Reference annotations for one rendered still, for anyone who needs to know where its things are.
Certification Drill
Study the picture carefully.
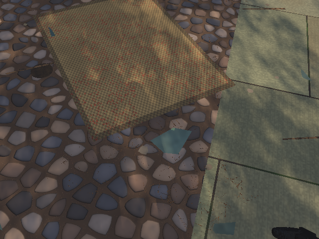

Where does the robot right hand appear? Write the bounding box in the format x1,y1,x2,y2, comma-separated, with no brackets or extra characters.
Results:
271,227,319,239

